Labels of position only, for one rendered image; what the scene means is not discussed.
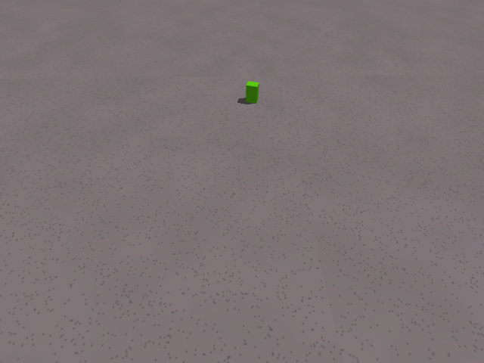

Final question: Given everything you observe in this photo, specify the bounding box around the carton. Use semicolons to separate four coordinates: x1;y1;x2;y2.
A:
246;81;259;104

